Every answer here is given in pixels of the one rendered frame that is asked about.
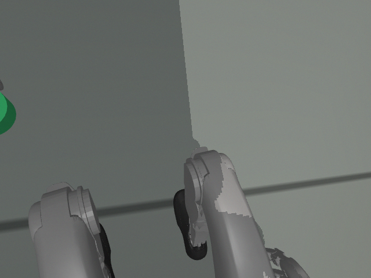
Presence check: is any right robot foot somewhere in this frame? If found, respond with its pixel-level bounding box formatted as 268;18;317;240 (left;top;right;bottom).
173;189;208;260

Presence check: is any left robot foot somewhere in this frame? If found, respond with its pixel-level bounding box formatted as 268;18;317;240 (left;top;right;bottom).
99;223;115;278

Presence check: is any right robot hand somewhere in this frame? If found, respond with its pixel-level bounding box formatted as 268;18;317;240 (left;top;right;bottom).
265;248;310;278

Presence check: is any tin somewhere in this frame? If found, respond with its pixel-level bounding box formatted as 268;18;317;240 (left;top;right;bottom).
0;92;16;134

